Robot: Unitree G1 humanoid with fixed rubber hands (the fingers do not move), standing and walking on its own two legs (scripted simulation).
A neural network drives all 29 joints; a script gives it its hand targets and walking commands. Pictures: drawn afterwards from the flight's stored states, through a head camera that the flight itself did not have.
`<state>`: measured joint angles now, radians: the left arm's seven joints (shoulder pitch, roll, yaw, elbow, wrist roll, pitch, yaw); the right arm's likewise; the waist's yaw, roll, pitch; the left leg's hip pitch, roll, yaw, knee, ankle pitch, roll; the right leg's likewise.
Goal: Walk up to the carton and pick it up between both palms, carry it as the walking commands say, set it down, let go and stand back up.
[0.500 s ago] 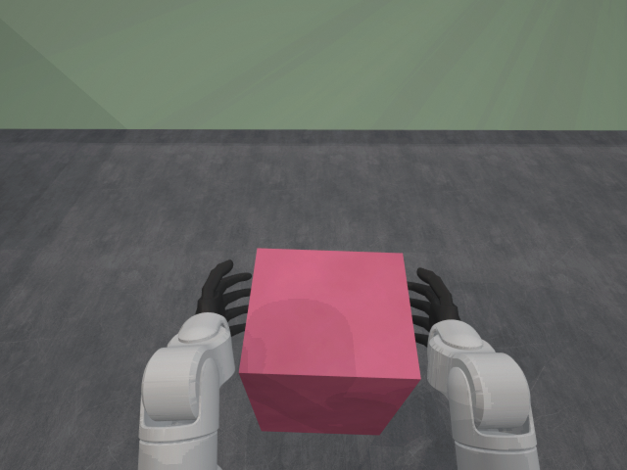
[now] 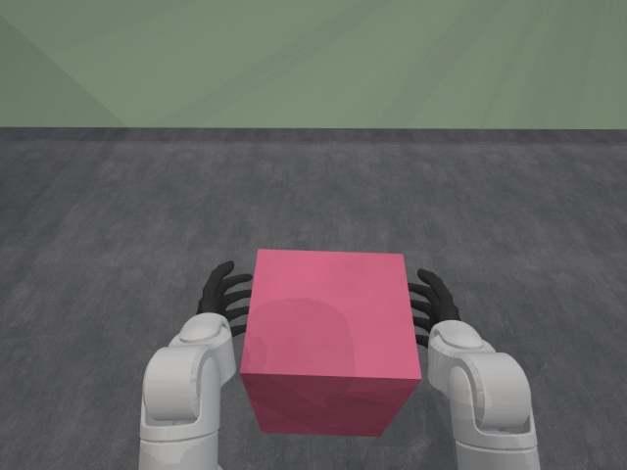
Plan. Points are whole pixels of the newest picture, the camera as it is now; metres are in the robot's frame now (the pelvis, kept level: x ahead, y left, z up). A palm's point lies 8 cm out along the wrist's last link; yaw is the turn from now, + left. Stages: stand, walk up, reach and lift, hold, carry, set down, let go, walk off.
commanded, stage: carry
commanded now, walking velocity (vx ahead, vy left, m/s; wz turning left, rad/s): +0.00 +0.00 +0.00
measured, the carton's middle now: (325, 352) +0.27 +0.00 +0.02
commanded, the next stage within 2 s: none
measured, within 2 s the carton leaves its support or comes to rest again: neither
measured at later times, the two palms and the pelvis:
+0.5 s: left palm (216, 324) +0.27 +0.13 +0.10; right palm (444, 336) +0.25 -0.13 +0.09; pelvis -0.01 +0.00 +0.00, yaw +0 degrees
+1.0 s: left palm (217, 322) +0.27 +0.13 +0.10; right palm (446, 332) +0.26 -0.13 +0.09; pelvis -0.01 +0.00 +0.00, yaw +0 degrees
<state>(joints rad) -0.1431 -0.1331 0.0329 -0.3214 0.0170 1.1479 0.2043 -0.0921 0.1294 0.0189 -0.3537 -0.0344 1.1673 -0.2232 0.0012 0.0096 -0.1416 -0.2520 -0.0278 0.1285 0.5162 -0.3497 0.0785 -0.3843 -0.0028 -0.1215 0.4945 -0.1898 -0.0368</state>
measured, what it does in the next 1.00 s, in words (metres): stands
